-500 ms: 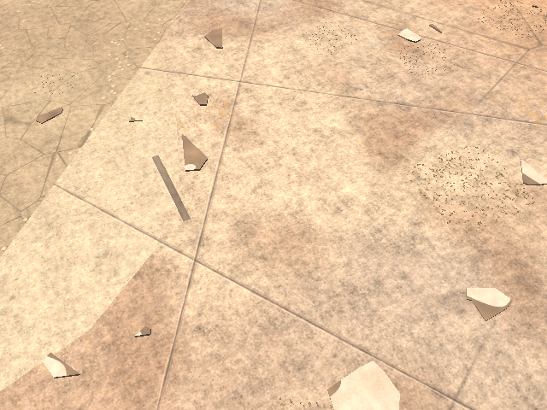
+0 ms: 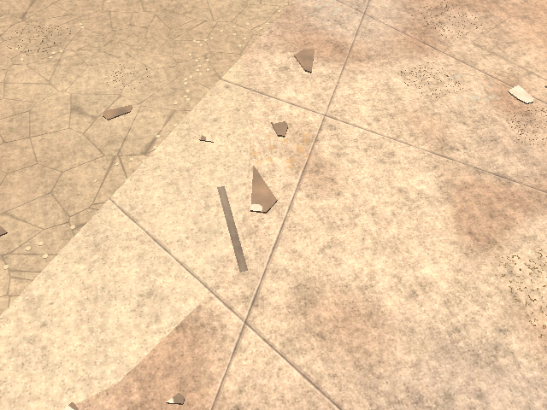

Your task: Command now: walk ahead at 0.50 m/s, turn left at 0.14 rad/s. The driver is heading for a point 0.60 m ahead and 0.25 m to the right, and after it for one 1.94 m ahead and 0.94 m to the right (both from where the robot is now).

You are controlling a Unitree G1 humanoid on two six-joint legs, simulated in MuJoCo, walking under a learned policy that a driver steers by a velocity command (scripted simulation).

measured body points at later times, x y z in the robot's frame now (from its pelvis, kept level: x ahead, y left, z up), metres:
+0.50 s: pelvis +0.28 -0.08 -0.01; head +0.32 -0.09 +0.44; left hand +0.47 +0.16 -0.11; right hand +0.34 -0.37 -0.12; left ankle +0.22 +0.08 -0.65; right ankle +0.32 -0.16 -0.74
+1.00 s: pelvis +0.56 -0.10 +0.00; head +0.58 -0.10 +0.45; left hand +0.79 +0.09 -0.11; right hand +0.54 -0.40 -0.09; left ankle +0.63 -0.01 -0.74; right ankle +0.45 -0.20 -0.65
